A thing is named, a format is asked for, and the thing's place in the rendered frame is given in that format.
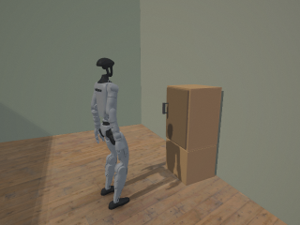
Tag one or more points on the robot left hand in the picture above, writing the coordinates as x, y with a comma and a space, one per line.
96, 132

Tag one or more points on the right robot upper arm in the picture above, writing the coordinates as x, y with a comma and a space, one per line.
112, 90

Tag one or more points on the left robot shin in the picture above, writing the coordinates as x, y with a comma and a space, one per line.
109, 173

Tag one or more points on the left robot upper arm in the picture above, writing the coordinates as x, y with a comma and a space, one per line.
94, 99

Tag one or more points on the robot head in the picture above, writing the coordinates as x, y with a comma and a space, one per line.
105, 63

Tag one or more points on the robot right forearm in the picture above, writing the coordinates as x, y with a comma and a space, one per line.
114, 125

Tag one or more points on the cupboard door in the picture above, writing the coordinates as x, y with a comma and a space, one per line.
177, 116

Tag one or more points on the robot left forearm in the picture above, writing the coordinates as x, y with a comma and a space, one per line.
96, 118

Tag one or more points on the robot right hand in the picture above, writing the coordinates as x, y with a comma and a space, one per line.
119, 146

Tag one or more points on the handle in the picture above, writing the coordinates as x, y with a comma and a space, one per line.
164, 107

